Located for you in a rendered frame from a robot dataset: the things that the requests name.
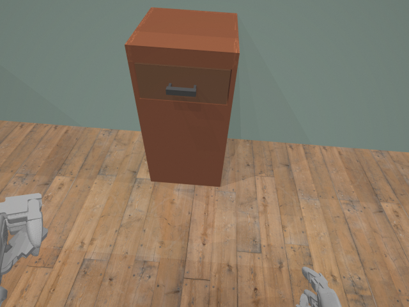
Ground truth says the left robot hand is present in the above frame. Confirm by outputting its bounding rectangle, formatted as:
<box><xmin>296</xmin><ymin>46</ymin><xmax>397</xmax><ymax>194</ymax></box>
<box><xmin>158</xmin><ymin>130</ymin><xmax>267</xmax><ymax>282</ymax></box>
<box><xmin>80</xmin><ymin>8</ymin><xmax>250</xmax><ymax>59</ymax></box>
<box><xmin>0</xmin><ymin>193</ymin><xmax>48</xmax><ymax>285</ymax></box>

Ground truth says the cabinet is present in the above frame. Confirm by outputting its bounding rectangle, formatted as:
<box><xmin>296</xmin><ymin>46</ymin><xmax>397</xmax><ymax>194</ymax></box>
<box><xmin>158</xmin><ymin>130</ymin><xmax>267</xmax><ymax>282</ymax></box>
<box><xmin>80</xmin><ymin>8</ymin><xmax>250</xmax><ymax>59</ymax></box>
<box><xmin>125</xmin><ymin>7</ymin><xmax>240</xmax><ymax>187</ymax></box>

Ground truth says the drawer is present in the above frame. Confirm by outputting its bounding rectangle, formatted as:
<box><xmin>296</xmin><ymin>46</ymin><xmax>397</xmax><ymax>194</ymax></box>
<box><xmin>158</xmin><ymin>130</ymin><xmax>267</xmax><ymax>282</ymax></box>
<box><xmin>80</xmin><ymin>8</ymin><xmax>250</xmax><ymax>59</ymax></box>
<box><xmin>134</xmin><ymin>62</ymin><xmax>231</xmax><ymax>104</ymax></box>

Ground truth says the handle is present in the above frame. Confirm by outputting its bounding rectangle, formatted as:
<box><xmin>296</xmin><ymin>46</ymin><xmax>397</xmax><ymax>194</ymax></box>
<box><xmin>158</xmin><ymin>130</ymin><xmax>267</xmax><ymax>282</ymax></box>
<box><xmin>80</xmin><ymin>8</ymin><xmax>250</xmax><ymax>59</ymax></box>
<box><xmin>166</xmin><ymin>83</ymin><xmax>196</xmax><ymax>97</ymax></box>

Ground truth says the right robot hand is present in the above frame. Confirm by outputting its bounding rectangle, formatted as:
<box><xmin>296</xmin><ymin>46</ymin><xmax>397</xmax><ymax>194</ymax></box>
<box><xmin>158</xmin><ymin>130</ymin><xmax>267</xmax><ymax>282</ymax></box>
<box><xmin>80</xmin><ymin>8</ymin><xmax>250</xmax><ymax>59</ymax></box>
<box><xmin>296</xmin><ymin>267</ymin><xmax>342</xmax><ymax>307</ymax></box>

